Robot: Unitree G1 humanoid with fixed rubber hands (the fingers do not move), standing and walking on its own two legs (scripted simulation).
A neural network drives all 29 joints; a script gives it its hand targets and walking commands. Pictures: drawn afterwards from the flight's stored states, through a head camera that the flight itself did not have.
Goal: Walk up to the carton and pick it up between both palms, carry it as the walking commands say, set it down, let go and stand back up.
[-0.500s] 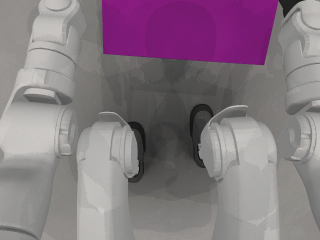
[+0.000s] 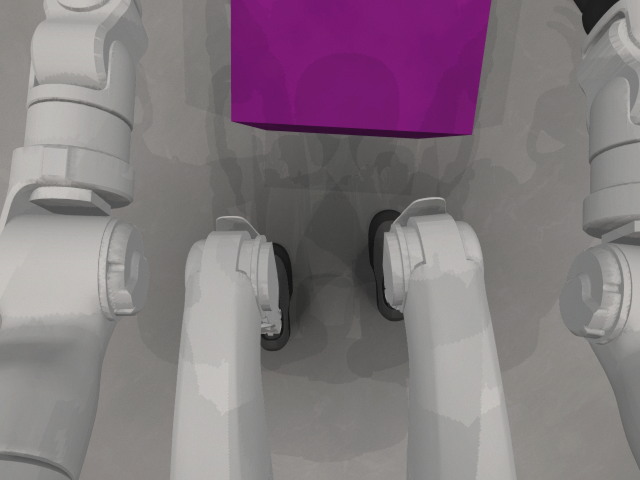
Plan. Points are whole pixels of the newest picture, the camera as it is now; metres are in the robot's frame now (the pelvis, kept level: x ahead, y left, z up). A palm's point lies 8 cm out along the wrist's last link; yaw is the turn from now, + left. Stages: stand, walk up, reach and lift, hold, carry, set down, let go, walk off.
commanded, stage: set down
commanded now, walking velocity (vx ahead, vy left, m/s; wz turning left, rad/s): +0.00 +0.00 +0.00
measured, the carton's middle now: (351, 55) +0.52 -0.06 -0.32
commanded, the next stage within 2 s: let go in 0.80 s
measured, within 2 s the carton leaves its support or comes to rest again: neither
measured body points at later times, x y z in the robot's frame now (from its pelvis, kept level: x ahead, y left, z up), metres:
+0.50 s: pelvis +0.00 -0.01 +0.13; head +0.35 -0.05 +0.39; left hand +0.58 +0.15 +0.01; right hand +0.52 -0.29 +0.00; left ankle +0.10 +0.11 -0.41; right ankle +0.14 -0.12 -0.41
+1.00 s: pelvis +0.02 +0.00 +0.22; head +0.35 -0.04 +0.52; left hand +0.57 +0.15 +0.10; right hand +0.51 -0.28 +0.09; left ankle +0.10 +0.11 -0.41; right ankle +0.14 -0.12 -0.41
